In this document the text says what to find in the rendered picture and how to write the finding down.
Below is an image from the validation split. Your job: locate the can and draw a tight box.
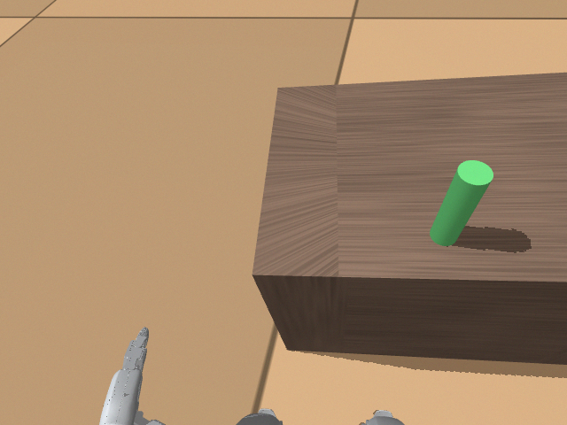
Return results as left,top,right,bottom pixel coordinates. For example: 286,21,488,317
430,160,493,246

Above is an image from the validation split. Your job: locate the left robot hand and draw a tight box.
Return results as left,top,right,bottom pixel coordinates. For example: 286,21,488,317
99,327,166,425

